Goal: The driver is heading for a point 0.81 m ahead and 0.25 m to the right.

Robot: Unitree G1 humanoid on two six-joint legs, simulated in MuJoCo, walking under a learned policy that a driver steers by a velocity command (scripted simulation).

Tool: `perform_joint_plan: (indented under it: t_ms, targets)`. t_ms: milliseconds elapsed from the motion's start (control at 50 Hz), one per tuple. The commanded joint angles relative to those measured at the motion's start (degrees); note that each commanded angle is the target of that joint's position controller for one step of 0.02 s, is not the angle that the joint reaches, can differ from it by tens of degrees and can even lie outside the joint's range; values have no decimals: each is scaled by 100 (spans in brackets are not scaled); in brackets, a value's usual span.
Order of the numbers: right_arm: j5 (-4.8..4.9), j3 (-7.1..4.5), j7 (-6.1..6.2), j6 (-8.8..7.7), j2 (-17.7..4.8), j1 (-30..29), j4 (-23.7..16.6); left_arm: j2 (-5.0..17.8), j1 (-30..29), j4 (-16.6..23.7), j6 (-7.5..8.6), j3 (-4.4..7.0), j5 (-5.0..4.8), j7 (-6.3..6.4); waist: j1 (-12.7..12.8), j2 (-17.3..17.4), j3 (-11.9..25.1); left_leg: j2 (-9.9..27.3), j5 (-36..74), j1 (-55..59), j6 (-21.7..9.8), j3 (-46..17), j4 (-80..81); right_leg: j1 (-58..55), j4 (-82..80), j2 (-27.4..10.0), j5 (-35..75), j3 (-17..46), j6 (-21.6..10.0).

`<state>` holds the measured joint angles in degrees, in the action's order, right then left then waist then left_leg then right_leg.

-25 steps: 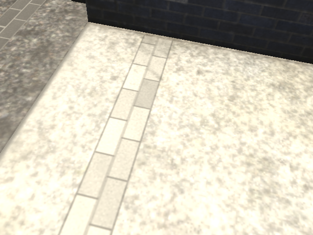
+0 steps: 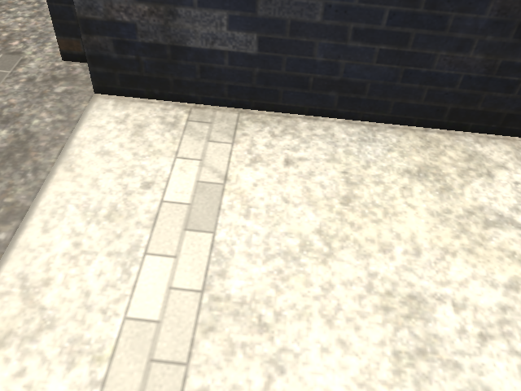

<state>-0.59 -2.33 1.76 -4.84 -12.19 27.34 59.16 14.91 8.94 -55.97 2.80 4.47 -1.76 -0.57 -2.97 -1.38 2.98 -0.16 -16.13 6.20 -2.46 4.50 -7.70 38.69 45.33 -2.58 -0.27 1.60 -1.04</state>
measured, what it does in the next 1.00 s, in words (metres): walks ahead, turning right: right foot, then left foot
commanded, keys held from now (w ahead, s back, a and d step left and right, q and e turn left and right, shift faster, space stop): w+e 0.56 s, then w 0.44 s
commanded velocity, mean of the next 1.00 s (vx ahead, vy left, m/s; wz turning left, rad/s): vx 0.48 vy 0.00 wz -0.40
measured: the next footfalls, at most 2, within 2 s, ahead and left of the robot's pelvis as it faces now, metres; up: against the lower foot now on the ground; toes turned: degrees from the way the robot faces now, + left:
right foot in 0.18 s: +0.26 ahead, -0.15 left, +0.00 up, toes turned -9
left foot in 0.66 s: +0.62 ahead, -0.06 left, +0.00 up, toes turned -24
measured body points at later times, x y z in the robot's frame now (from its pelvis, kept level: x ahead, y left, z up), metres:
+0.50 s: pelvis +0.29 -0.09 +0.00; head +0.32 -0.11 +0.45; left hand +0.41 +0.16 -0.12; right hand +0.42 -0.40 -0.09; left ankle +0.52 +0.04 -0.68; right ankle +0.22 -0.15 -0.74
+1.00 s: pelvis +0.58 -0.15 +0.00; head +0.60 -0.16 +0.45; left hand +0.85 -0.01 -0.10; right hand +0.47 -0.41 -0.12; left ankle +0.58 -0.04 -0.74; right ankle +0.64 -0.37 -0.69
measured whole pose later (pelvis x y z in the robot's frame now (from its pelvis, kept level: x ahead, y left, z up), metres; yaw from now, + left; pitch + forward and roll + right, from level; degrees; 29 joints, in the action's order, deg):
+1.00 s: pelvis +0.58 -0.15 +0.00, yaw -25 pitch +2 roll +2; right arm 0.7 -3.4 -1.0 -5.5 -15.2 21.3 48.2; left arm 15.5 7.0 -41.9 3.9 2.4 -0.4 -0.6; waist -4.7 -2.3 -0.9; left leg -2.9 -11.0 -5.2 -2.3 2.0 -14.3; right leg 36.9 41.5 -5.9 -4.0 2.8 -0.4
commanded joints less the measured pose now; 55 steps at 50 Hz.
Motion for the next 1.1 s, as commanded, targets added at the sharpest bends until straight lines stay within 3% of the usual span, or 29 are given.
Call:
perform_joint_plan:
  t_ms: [20,60,100,140,160,180,200,220,240,260,280,300,360,440,500,560,620,640,660,680,700,720,740,760,780,840,940,1040,1100]
  targets:
    - [17,-172,14,3,-822,446,-92,123,-1426,821,187,-114,6,-150,-314,719,-1347,1653,1088,45,-625,-361,301,1232,-446,-110,-82,-223,-147]
    - [48,-187,12,42,-872,462,-113,46,-1645,1007,220,-176,-1,-266,-332,719,-1411,1682,1621,92,-596,-131,127,993,-726,-77,-285,-483,-278]
    - [85,-214,13,69,-1026,258,-214,120,-1553,1128,237,-158,3,-359,-111,831,-1208,1651,3395,23,-490,174,-362,166,-989,153,-608,-818,-487]
    - [91,-259,54,116,-1240,80,-322,489,-663,1023,218,41,-18,-389,477,1092,-417,1618,6259,-83,-337,442,-1760,-1434,-927,684,-785,-1174,-707]
    - [95,-260,57,125,-1311,-46,-402,830,267,813,181,226,-56,-357,972,1008,185,1449,6525,-492,-160,566,-2944,-2834,-1243,871,-457,-1111,-905]
    - [43,-241,48,55,-1337,-144,-548,1204,1187,643,102,405,-75,-238,1398,677,680,1253,4970,-1974,70,503,-4498,-4665,-1342,304,-683,-29,-1163]
    - [-108,57,-109,-146,-320,408,-834,1700,1406,639,64,443,-44,-156,714,-1040,1516,53,-1116,-4400,404,114,-6824,-6639,-1775,-1554,-1735,3477,-2269]
    - [168,-8,-170,-425,-664,-198,-933,1324,1709,628,82,323,56,-115,1103,-658,2054,-131,-1481,-4929,296,-1117,-7713,-6713,-2845,-1840,-2182,4826,-2419]
    - [385,-119,-180,-540,-1012,-852,-1182,1032,1405,614,134,244,94,-106,1096,-520,1049,217,-994,-5468,125,-1147,-7640,-6106,-2954,-1589,-1737,3838,-2041]
    - [333,-120,-138,-593,-1050,-1101,-1277,826,860,778,187,170,61,-126,826,10,509,490,-440,-5246,44,-1073,-7155,-5058,-3022,-1315,-1169,3018,-1823]
    - [191,-185,-83,-567,-1073,-1172,-1253,651,390,933,217,104,95,-152,541,311,145,642,-203,-4849,70,-1003,-6744,-4098,-3137,-1057,-606,2449,-1706]
    - [120,-230,-69,-481,-1058,-1007,-1265,566,141,1054,230,64,162,-144,273,242,0,777,-65,-4412,98,-1053,-6527,-3456,-3278,-858,-233,2055,-1687]
    - [6,-252,-70,-260,-859,-976,-1430,684,150,1121,242,70,80,-62,26,33,-320,849,117,-4139,335,-870,-5705,-2506,-3536,-600,346,1479,-1688]
    - [-65,-197,-70,-228,-683,-2106,-1897,909,630,1104,203,127,58,84,338,-117,-520,481,1655,-4036,542,-606,-3689,-2100,-3385,-120,735,956,-1357]
    - [25,-128,-160,-274,-560,-2862,-2170,948,1053,1059,146,144,2,123,670,-229,-451,121,2477,-3616,502,-524,-2496,-2234,-3228,-97,311,1119,-1138]
    - [87,-177,-249,-318,-788,-3151,-2371,897,1282,1027,84,138,-38,168,709,-315,-384,48,2285,-3643,405,-782,-1953,-2981,-2754,-349,31,1655,-1052]
    - [76,-236,-314,-402,-1002,-2797,-2341,915,1299,1036,26,160,51,219,501,-515,-231,73,1612,-3356,130,-758,-1852,-3671,-2178,-680,780,1924,-958]
    - [43,-305,-299,-433,-1131,-2269,-2222,863,1240,1065,17,137,78,197,223,-522,55,-17,1606,-2610,-69,-597,-1647,-3713,-1642,-489,1602,1796,-851]
    - [-49,-372,-272,-456,-1332,-1483,-2121,697,1153,1160,25,54,138,149,-165,-415,783,428,1790,-1181,-421,-921,-1932,-3245,-532,-200,1556,1593,-701]
    - [-143,-504,-238,-433,-1798,-600,-1985,298,1832,1204,76,-70,128,123,-159,678,1801,1701,1580,1158,-1261,-2769,-2105,-1467,1511,511,-30,1055,-311]
    - [24,-515,-310,-354,-1646,-133,-1675,280,2304,1092,125,-148,-5,90,-139,2042,2346,2489,311,1988,-1778,-4823,-1367,-208,2862,853,-3250,842,-110]
    - [119,-377,-300,-311,-1168,-407,-1782,844,1784,1132,143,-24,-91,88,-258,1230,1432,2282,-680,1393,-1471,-4572,-1126,411,3320,504,-3062,1060,-134]
    - [91,-304,-275,-252,-979,-851,-1874,964,1086,1314,146,-4,-71,89,-254,640,648,2018,-552,499,-1211,-3718,-999,496,3288,268,-2580,829,-131]
    - [42,-258,-280,-218,-919,-1187,-1875,879,683,1447,162,-12,25,85,-89,289,22,1770,106,-440,-1132,-3117,-793,409,2906,77,-2252,645,-122]
    - [7,-219,-285,-225,-829,-1360,-1873,804,603,1477,159,11,102,82,97,333,-185,1562,601,-949,-1072,-2722,-645,196,2491,-144,-2017,581,-126]
    - [50,-224,-319,-260,-845,-1353,-1771,438,879,1416,103,-59,89,56,338,616,-219,1287,1322,-1537,-1124,-2037,-276,-259,1803,-325,-1822,322,-66]
    - [126,-318,-254,-197,-1191,-1135,-1612,258,11,1674,161,-177,159,15,140,524,-353,1118,1752,-1660,-1064,-1210,8,-375,-84,-371,-421,72,70]
    - [199,-329,-235,-66,-1306,-627,-1360,353,-827,1929,223,-166,91,-78,-145,585,-549,1208,1825,-1283,-872,-1042,-239,-673,-1203,-93,156,-87,47]
    - [196,-333,-177,57,-1366,-667,-1286,521,-679,1957,288,-81,159,-136,98,692,-307,1251,3009,-820,-571,-1010,-1012,-1182,-1695,119,-15,-132,-173]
